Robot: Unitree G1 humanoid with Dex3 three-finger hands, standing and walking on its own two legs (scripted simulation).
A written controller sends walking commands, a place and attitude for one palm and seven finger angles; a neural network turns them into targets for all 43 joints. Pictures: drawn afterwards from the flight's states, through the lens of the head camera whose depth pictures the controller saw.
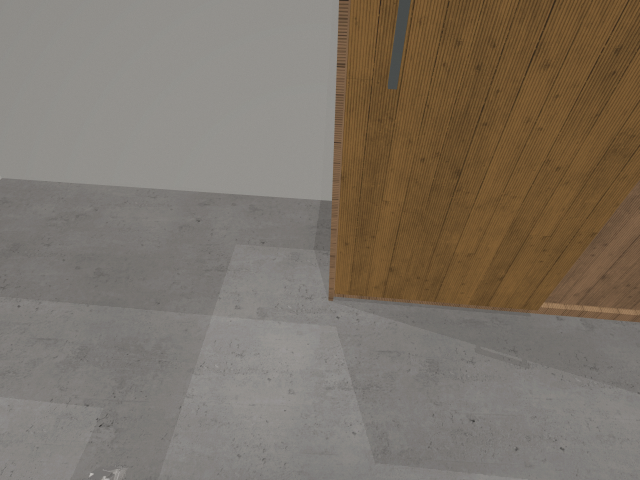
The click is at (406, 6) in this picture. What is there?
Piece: wardrobe's sliding door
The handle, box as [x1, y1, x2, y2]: [388, 0, 410, 88]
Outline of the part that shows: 410,0 399,0 388,79 388,88 396,88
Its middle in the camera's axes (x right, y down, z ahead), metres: +0.15 -0.44 +0.68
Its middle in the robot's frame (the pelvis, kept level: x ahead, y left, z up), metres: +0.84 -0.11 +0.27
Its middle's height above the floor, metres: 1.04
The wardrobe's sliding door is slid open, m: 0.00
